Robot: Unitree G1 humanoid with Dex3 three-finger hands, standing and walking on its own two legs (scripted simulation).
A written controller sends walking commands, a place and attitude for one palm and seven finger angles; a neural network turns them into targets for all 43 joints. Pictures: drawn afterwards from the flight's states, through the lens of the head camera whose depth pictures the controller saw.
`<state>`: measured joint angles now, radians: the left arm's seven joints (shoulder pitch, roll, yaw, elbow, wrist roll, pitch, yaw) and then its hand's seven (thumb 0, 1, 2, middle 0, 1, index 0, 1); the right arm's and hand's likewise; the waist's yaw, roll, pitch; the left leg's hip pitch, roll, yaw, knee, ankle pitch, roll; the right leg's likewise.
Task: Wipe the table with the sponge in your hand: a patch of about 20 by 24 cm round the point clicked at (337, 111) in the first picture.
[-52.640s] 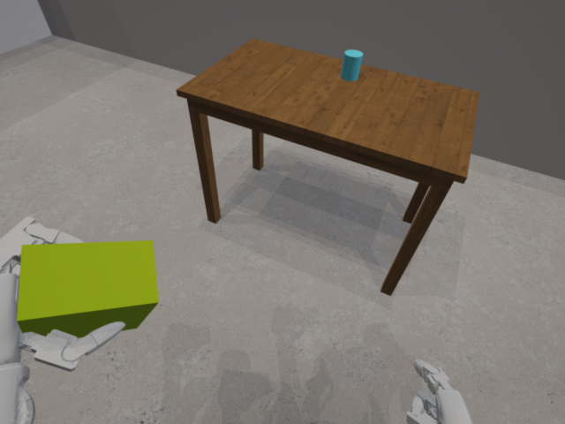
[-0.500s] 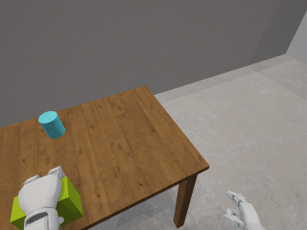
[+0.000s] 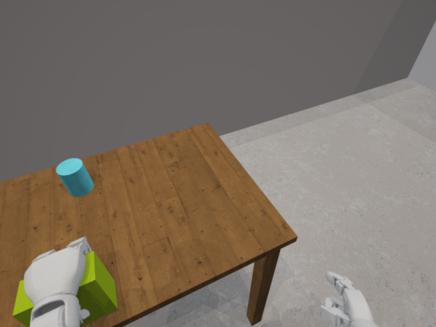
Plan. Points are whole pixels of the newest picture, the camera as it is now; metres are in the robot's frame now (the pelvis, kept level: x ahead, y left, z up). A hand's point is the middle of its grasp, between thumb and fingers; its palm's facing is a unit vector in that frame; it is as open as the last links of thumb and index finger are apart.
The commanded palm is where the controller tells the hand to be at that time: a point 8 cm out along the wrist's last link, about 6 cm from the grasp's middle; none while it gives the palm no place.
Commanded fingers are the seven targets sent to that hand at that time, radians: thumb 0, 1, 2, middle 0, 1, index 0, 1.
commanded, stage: lift the sponge slowly off the table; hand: left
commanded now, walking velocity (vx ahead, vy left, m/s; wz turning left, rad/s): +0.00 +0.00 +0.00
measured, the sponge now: (75, 300) +0.17 +0.30 -0.04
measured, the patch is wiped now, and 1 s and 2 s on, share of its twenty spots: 1.00 1.00 1.00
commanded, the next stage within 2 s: bring the sponge back beside the body in 1.68 s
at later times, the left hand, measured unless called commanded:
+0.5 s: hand (74, 293) +0.16 +0.28 +0.01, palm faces -0.04 -0.16 -0.99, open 10.6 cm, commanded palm +0.14 +0.27 +0.09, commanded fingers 0.00 0.10 1.30 -1.20 -1.60 -1.20 -1.60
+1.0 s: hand (69, 278) +0.17 +0.28 +0.05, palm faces -0.02 -0.13 -0.99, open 10.6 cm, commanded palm +0.15 +0.27 +0.12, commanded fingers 0.00 0.10 1.30 -1.20 -1.60 -1.20 -1.60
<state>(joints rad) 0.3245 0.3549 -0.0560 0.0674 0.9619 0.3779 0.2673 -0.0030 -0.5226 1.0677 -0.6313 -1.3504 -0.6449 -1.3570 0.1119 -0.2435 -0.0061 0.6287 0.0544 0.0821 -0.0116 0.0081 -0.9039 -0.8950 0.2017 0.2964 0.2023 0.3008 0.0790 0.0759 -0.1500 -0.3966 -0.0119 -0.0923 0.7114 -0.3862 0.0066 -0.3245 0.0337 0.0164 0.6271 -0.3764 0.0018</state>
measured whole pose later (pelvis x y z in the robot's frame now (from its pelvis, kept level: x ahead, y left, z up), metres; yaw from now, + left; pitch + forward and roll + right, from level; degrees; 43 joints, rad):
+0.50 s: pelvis +0.00 +0.00 +0.00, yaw +1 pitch +1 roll -2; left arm 0.34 0.34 -0.12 -0.04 0.97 0.41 0.20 -0.01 -0.55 1.07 -0.67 -1.31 -0.68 -1.31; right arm 0.06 -0.21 0.02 0.63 0.04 0.06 -0.01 0.01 -0.90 -0.89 0.20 0.30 0.20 0.30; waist 0.13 0.08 -0.11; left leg -0.32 -0.02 -0.10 0.67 -0.36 0.01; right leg -0.25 0.02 0.01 0.59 -0.36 0.00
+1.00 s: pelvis -0.01 -0.02 +0.01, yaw +1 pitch -1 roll -1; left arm 0.29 0.41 -0.06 -0.07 0.93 0.36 0.12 0.00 -0.55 1.07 -0.68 -1.30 -0.69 -1.30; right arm 0.08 -0.25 0.01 0.66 0.04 0.04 -0.05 0.01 -0.90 -0.90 0.20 0.30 0.20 0.30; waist 0.12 0.09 -0.07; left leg -0.24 0.00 -0.10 0.58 -0.31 -0.01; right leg -0.18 0.04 0.01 0.52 -0.32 -0.02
